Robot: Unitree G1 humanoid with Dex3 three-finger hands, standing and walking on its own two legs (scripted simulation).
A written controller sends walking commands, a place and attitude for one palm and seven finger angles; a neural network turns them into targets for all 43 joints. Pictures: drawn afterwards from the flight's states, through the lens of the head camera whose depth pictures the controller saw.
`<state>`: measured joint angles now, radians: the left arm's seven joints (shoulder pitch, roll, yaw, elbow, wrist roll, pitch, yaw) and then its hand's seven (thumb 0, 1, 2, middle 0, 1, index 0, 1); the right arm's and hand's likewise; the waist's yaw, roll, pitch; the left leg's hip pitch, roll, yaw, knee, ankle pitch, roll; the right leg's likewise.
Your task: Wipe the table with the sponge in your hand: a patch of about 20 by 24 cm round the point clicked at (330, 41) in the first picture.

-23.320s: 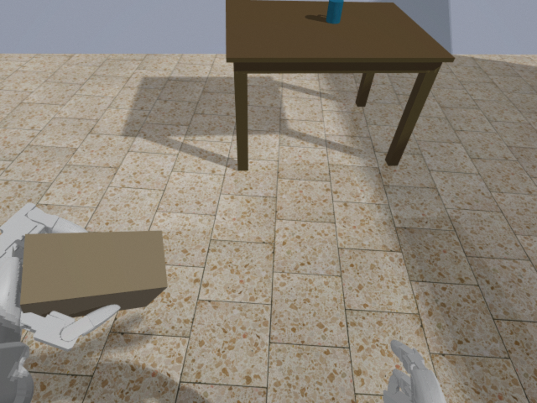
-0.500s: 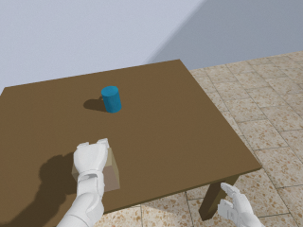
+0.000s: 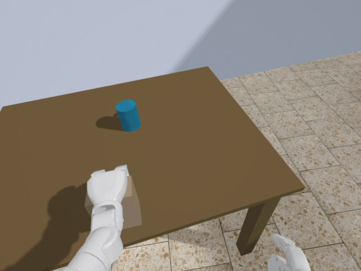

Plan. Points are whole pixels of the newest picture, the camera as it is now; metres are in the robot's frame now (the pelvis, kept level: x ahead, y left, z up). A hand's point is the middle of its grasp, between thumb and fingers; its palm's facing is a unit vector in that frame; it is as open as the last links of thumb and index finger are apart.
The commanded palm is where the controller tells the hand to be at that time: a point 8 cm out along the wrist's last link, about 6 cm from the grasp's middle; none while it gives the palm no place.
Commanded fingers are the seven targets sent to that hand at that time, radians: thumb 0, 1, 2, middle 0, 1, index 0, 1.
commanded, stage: slide across to the third lane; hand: left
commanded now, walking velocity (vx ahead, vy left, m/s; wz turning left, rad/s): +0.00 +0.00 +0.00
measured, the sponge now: (117, 210) +0.28 +0.21 -0.06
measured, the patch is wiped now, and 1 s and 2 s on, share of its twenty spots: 0.85 0.95 1.00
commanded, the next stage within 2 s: wipe forward along the third lane in 0.78 s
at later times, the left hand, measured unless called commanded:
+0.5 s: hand (136, 191) +0.31 +0.16 +0.00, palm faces -0.06 -0.06 -1.00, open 10.7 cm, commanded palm +0.28 +0.13 +0.04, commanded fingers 0.00 0.10 1.30 -1.20 -1.60 -1.20 -1.60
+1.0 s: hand (142, 188) +0.32 +0.14 -0.01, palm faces -0.07 -0.05 -1.00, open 10.7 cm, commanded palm +0.29 +0.13 +0.03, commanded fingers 0.00 0.10 1.30 -1.20 -1.60 -1.20 -1.60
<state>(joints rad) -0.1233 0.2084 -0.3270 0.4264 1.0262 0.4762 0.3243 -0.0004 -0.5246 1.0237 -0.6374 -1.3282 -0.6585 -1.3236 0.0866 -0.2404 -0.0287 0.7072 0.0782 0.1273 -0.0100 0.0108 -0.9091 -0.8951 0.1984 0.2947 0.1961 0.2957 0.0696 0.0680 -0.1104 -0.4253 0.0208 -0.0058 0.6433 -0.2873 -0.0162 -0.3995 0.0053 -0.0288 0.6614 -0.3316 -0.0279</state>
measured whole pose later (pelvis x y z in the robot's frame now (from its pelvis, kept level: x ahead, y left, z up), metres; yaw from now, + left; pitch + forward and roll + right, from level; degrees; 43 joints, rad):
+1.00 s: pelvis +0.00 -0.01 +0.00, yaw +0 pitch +4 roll +0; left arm -0.30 0.09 -0.42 0.64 1.00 0.51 0.37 -0.01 -0.53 1.02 -0.65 -1.32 -0.67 -1.32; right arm 0.04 -0.22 -0.03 0.74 0.07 0.16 0.02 0.01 -0.91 -0.90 0.20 0.29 0.20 0.30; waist 0.06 0.05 -0.11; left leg -0.40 0.03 -0.02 0.59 -0.26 -0.03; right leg -0.37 0.02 -0.04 0.62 -0.31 -0.04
